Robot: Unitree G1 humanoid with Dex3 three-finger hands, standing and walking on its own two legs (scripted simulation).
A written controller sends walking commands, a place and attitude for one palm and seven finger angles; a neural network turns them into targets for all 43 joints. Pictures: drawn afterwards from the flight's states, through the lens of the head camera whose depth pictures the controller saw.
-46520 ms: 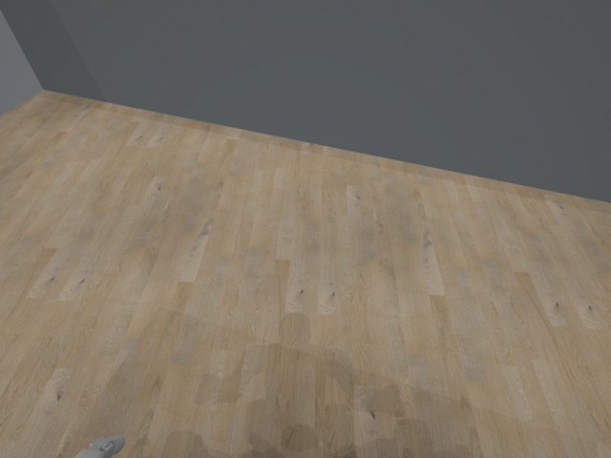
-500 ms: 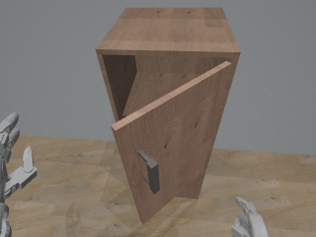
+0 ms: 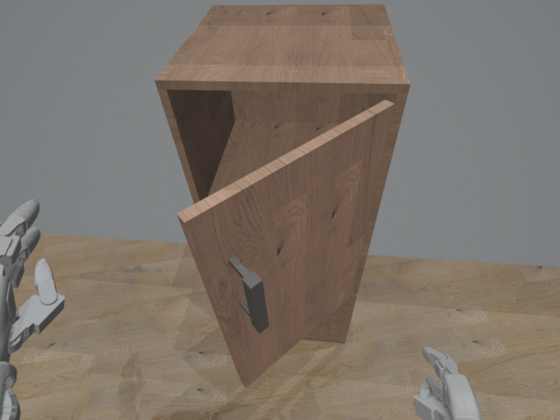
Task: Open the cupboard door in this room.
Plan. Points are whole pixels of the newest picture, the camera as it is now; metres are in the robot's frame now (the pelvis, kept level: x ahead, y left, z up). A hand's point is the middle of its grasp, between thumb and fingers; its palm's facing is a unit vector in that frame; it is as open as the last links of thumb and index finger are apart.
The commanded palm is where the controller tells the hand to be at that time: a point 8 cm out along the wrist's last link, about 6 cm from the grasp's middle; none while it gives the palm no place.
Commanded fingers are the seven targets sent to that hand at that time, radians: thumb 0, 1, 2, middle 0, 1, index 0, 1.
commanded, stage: step back with the hand held close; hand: left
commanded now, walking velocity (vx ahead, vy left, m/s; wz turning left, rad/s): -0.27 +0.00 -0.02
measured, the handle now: (248, 295) +0.28 +0.08 +0.04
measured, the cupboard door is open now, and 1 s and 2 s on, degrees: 46 46 46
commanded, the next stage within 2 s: stop stepping back and stand still in 0.88 s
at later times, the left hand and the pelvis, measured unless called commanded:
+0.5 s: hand out of the picture +0.12 +0.30 +0.15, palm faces +0.36 -0.78 -0.50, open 7.4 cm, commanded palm +0.06 +0.34 +0.17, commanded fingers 0.00 0.90 0.90 -0.20 -0.30 -0.20 -0.30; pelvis -0.08 +0.04 -0.01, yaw +0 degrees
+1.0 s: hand out of the picture +0.03 +0.33 +0.16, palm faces +0.41 -0.81 -0.42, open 7.4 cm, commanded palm -0.05 +0.36 +0.17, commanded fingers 0.00 0.90 0.90 -0.20 -0.30 -0.20 -0.30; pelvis -0.19 +0.06 +0.00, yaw -1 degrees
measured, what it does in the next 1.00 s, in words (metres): walks backwards: left foot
